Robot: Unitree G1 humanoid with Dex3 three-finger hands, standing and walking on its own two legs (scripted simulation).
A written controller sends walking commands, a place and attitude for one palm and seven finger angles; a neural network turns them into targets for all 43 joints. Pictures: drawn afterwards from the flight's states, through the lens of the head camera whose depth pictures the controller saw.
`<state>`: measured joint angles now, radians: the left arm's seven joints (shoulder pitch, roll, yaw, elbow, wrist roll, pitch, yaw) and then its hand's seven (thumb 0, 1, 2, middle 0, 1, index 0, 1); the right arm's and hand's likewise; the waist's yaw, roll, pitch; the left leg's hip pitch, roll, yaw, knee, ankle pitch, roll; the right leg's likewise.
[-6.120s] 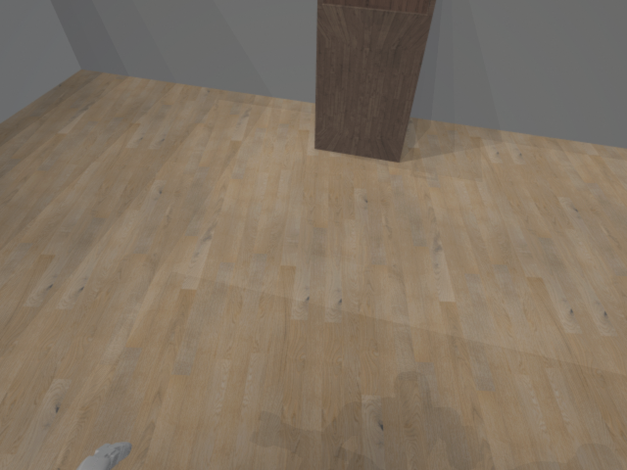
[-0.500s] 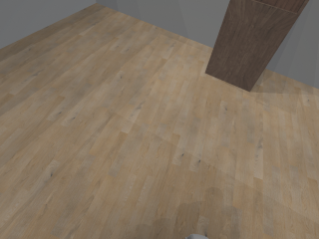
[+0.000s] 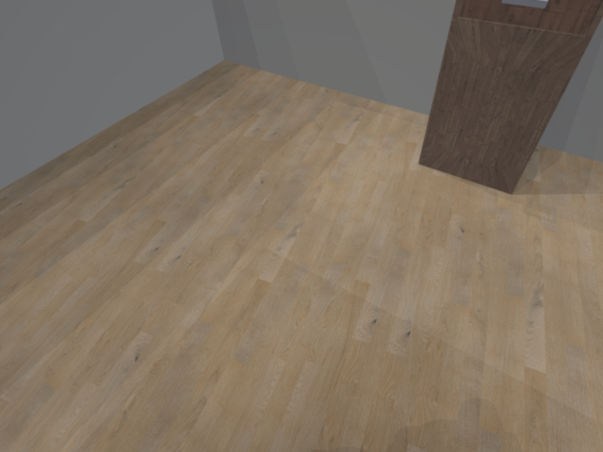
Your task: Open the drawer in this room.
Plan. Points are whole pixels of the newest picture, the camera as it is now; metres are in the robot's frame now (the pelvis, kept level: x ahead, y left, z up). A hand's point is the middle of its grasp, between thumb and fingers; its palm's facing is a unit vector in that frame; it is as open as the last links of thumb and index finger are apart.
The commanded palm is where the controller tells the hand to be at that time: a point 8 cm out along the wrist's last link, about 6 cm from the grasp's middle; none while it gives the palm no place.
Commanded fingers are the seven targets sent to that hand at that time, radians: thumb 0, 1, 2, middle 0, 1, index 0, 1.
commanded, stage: stand and wait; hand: left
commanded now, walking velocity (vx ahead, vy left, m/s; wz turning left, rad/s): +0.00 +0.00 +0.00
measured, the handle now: out of the picture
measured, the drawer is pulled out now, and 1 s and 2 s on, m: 0.00 0.00 0.00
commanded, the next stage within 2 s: turn or walk to find it in 0.20 s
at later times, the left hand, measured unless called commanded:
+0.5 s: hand out of the picture -0.01 +0.18 -0.18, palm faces +0.00 -0.98 -0.17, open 7.3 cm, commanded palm none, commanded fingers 0.00 0.90 0.90 -0.20 -0.30 -0.20 -0.30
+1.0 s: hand out of the picture +0.04 +0.17 -0.15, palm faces -0.14 -0.95 -0.28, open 7.3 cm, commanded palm none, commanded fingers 0.00 0.90 0.90 -0.20 -0.30 -0.20 -0.30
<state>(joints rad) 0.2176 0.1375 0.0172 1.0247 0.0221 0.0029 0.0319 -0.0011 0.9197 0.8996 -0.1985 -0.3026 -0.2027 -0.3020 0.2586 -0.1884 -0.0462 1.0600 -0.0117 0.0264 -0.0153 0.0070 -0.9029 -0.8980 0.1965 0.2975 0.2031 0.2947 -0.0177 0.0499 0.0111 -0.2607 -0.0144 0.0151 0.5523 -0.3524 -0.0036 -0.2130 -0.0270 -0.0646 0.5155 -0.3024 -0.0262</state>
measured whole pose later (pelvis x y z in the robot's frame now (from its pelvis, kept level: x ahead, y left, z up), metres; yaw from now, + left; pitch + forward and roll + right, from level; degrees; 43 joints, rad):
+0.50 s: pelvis -0.02 +0.01 +0.00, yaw -4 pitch -1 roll +0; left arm 0.26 0.15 0.04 1.12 0.02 0.04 0.01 0.00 0.91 0.90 -0.20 -0.30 -0.20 -0.30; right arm 0.21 -0.16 -0.04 1.10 -0.01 0.01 -0.04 0.00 -0.90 -0.90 0.20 0.30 0.20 0.29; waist 0.01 0.00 0.06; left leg -0.20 0.09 0.10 0.51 -0.29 -0.04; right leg -0.23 0.02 -0.02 0.49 -0.25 -0.02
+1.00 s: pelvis -0.02 -0.01 +0.00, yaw -13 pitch +1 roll +2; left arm 0.27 0.16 0.06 1.00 0.02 0.00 0.01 0.00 0.91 0.90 -0.20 -0.30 -0.20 -0.30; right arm 0.17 -0.22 -0.07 1.02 -0.03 0.04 0.00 0.01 -0.90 -0.90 0.20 0.30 0.20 0.29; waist 0.03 0.05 0.08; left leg -0.45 0.08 0.06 1.08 -0.38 -0.05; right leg -0.25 0.02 -0.05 0.52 -0.28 -0.08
